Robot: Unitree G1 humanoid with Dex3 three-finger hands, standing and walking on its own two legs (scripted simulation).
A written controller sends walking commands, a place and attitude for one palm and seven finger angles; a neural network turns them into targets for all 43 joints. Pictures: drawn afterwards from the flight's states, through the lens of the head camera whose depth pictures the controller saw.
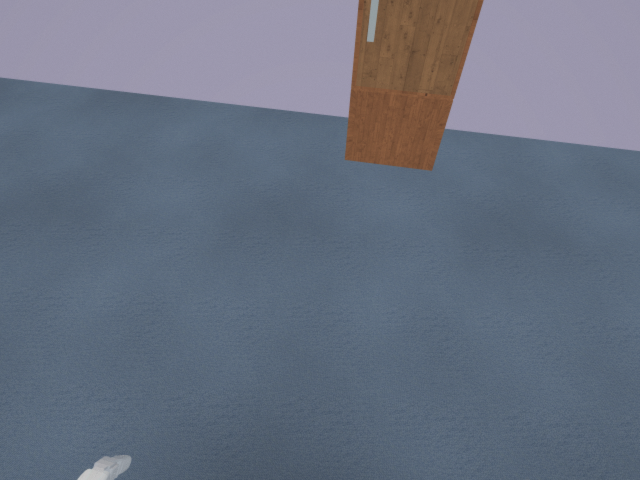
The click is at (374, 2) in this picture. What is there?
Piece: cupboard door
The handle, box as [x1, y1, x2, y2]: [367, 0, 378, 41]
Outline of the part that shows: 378,0 371,0 367,41 373,41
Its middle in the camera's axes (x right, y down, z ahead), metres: +0.20 -0.85 +1.47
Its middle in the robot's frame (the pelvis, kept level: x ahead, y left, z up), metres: +1.68 -0.12 -0.04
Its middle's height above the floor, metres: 0.72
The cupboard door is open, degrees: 0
